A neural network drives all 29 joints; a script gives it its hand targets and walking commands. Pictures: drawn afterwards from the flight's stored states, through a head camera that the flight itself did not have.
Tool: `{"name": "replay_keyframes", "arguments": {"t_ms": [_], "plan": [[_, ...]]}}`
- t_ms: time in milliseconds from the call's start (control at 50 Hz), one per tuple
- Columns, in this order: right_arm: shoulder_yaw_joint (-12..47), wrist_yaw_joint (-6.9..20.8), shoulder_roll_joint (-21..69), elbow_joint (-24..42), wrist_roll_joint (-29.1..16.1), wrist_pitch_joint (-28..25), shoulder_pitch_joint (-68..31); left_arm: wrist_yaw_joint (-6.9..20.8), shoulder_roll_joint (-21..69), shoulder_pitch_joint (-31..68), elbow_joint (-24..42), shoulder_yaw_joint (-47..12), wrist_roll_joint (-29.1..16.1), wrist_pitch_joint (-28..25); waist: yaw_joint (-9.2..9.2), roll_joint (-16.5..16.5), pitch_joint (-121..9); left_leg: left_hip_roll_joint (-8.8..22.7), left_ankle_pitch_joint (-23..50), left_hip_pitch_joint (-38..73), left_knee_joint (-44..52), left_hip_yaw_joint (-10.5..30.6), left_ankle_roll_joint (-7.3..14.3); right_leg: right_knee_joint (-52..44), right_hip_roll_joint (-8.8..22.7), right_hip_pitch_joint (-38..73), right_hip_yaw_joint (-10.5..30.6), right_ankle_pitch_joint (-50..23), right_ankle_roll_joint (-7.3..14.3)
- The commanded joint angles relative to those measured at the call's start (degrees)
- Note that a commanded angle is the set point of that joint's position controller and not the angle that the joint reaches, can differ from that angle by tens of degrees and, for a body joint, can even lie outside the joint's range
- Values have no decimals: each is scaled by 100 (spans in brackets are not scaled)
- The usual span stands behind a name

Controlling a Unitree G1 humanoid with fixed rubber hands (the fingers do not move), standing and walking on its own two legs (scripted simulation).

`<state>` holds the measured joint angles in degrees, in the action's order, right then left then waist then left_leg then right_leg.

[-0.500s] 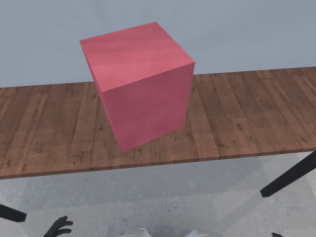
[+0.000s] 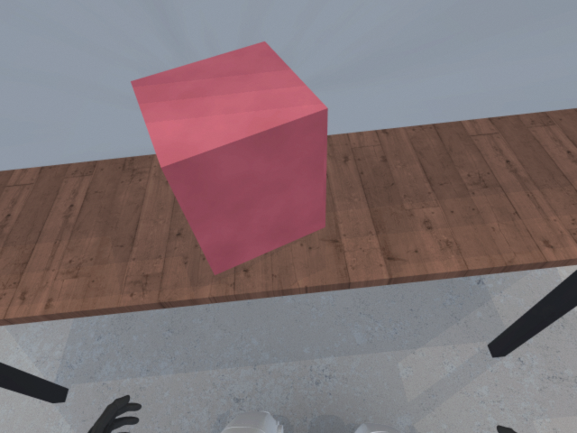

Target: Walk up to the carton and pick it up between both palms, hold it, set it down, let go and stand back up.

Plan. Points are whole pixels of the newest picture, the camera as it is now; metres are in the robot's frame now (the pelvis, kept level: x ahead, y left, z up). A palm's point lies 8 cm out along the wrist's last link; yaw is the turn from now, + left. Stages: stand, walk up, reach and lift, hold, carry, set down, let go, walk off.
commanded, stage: walk up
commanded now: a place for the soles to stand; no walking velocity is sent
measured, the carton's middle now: (238, 162) +0.50 +0.10 +0.08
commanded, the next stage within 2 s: none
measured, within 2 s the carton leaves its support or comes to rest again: neither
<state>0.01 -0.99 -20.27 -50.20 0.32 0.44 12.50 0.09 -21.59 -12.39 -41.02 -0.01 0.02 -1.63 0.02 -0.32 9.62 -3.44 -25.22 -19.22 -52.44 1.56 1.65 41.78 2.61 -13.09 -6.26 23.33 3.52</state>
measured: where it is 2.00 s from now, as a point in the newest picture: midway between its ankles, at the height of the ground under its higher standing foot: outside the picture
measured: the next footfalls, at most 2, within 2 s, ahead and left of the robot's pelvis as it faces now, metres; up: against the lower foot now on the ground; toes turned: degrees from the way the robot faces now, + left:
left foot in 0.08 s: +0.09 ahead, +0.12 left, +0.00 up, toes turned -3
right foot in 0.40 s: +0.03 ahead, -0.06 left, +0.00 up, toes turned -4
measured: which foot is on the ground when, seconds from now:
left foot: up 0.00-0.06, down 0.08-0.44, up 0.46-0.72, down 0.74-1.00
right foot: down 0.00-0.12, up 0.14-0.38, down 0.40-1.00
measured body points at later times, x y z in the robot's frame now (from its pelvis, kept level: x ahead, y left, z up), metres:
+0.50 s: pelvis -0.01 +0.01 +0.00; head +0.02 +0.00 +0.44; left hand +0.11 +0.31 -0.10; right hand +0.08 -0.28 -0.13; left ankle +0.04 +0.12 -0.71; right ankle -0.01 -0.07 -0.72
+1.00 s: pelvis -0.02 +0.03 -0.01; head +0.02 +0.02 +0.44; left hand +0.11 +0.33 -0.10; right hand +0.08 -0.27 -0.13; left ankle +0.02 +0.14 -0.72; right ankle -0.01 -0.06 -0.72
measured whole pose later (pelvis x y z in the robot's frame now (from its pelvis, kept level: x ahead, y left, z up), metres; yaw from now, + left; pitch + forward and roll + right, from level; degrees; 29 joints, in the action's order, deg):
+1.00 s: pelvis -0.02 +0.03 -0.01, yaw +1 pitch -5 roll +1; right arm 0.0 -0.8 -20.3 -50.7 0.3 -2.5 11.1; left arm 0.1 -22.4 -10.7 -41.0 0.0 0.0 0.0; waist 0.0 1.1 9.5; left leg -3.1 -19.3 -17.8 -42.2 1.5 1.3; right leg 43.8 2.5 -15.1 -6.3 22.6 2.1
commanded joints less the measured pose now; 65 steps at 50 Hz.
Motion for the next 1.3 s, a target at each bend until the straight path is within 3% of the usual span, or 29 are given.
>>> {"name": "replay_keyframes", "arguments": {"t_ms": [0,20,60,80,100,140,300,340,380,400,420,440,580,640,680,700,720,740,760,800,880,920,960,1040,1080,1120,1160,1200,1280], "plan": [[-580,22,-1257,186,50,-322,608,-52,-1624,565,227,674,112,-15,192,899,-912,300,747,657,1804,-329,41,-960,1406,-89,810,-2020,557],[-631,-11,-1362,87,100,-369,754,-59,-1479,520,216,625,79,20,222,645,-1028,273,1133,974,2046,81,156,-524,1221,-280,763,-1743,415],[-713,-83,-1944,230,158,-438,456,-46,-1057,580,309,539,-7,117,117,-789,-1047,1703,2157,852,2924,3192,988,1019,71,-1056,464,224,-280],[-695,-95,-1980,320,137,-431,296,-64,-1199,551,238,597,-45,192,64,-454,-996,1883,1697,720,3093,3701,1261,1297,-177,-1091,894,1364,-317],[-685,-117,-2004,314,129,-427,124,-51,-1309,472,117,645,-8,245,79,-345,-980,1900,591,257,3300,3687,1397,1449,-113,-874,1169,1575,-306],[-668,-94,-1953,386,160,-406,-278,2,-1309,320,11,604,20,263,-19,-571,-366,1603,-259,-317,3519,3265,1043,1423,-3,-972,1105,1221,-229],[-567,-87,-1735,489,117,-379,-192,-34,-1119,104,-83,618,18,116,-90,-582,-999,1440,2552,352,2522,2775,1081,58,-12,-476,946,557,-164],[-496,-85,-1607,493,26,-317,-431,-66,-1068,-124,-151,631,51,15,-279,-354,-1121,1099,3325,88,1878,2050,804,-1422,-44,346,880,-444,-53],[-372,-49,-1198,513,-92,-298,-463,-140,-1523,-246,-189,735,169,-73,-370,517,-1220,303,2613,-951,635,912,114,-1940,1071,1337,1782,-1451,341],[-376,-59,-1144,509,-47,-268,-388,-138,-1659,6,-64,748,191,-78,-296,684,-971,-86,551,-1255,226,304,-30,-2199,1882,1261,2191,-2194,696],[-485,-77,-1427,420,-33,-204,-203,-111,-1662,296,37,709,131,-81,-154,383,-993,95,-768,-939,-367,269,-41,-2192,2273,727,2370,-2160,977],[-549,-59,-1532,418,-17,-178,-31,-88,-1778,350,58,753,117,-116,-79,558,-867,222,-868,-956,-661,207,-26,-2156,2410,598,2329,-2077,1141],[-517,54,-1350,389,-38,-256,10,-95,-1581,94,90,663,161,-119,-215,956,-548,357,-472,-627,510,-119,-60,-1478,1495,607,1137,-2729,684],[-516,9,-1275,299,3,-390,338,-46,-1591,274,171,673,120,-10,-50,1165,-985,225,342,3,1669,-423,-28,-808,1233,696,687,-2792,552],[-607,-50,-1494,137,54,-464,577,-26,-1450,451,235,637,48,37,54,652,-1418,327,1761,822,2184,204,194,-74,1030,282,552,-2384,219],[-662,-97,-1685,143,91,-486,627,-52,-1262,537,291,575,-2,44,127,174,-1533,788,2521,1327,2201,1149,454,671,732,-342,366,-2107,3],[-696,-147,-1957,219,134,-515,572,-37,-1075,704,395,551,-47,84,178,-360,-1533,1570,2812,1327,2465,2815,980,1063,154,-965,468,-756,-275],[-662,-163,-1968,285,136,-505,294,-54,-1103,684,306,591,-27,169,64,-320,-1380,2007,2427,954,2711,3430,1476,1200,-87,-1067,827,1438,-339],[-670,-143,-2041,259,101,-503,86,-71,-1253,604,231,612,-13,205,93,-427,-1157,2088,2024,423,2884,3431,1646,1344,-30,-885,1105,1742,-291],[-581,-129,-1859,332,144,-485,-326,-17,-1222,515,93,573,42,190,-8,-472,-594,1820,1274,-186,2987,3036,1404,970,17,-738,1014,1523,-184],[-473,-95,-1624,417,25,-417,-559,-38,-1085,-23,-171,627,62,23,-336,-384,-1011,1198,2822,-222,2021,2049,803,-1173,28,411,834,-533,-63],[-328,-63,-1201,440,-77,-406,-664,-91,-1446,-152,-204,738,170,-97,-442,458,-1286,413,2473,-953,791,912,128,-1861,1066,1376,1689,-1342,351],[-421,-57,-1384,304,-41,-305,-306,-39,-1682,361,-10,689,144,-119,-166,514,-1159,173,-596,-555,121,20,3,-2166,2145,589,2231,-1309,1022],[-504,16,-1459,261,-20,-334,-40,-36,-1673,555,59,650,125,-137,13,737,-571,411,-735,-375,254,-71,33,-1877,1996,-46,1699,-1868,985],[-491,13,-1392,183,-29,-432,254,-41,-1603,675,17,629,108,-104,153,573,-814,435,1340,248,1526,-15,111,-1118,1427,110,938,-2530,495],[-563,-30,-1605,114,-14,-483,230,-44,-1419,669,120,607,20,-51,27,154,-1289,628,3261,765,1518,744,360,-256,858,-9,501,-2349,129],[-558,-109,-1810,201,52,-519,114,-20,-1193,771,171,597,-14,31,13,11,-1530,1324,3274,735,1847,2323,1000,410,228,-311,637,-1243,-139],[-555,-108,-1874,211,56,-536,-61,-10,-1079,628,129,565,-19,86,-51,-330,-1252,1689,3194,333,2222,2709,1392,338,-123,-346,709,872,-154],[-425,-87,-1622,387,-3,-484,-549,-19,-1301,303,-90,612,64,-48,-281,-168,-1079,1130,2943,-431,1825,1949,712,-804,339,571,1045,-1022,71]]}}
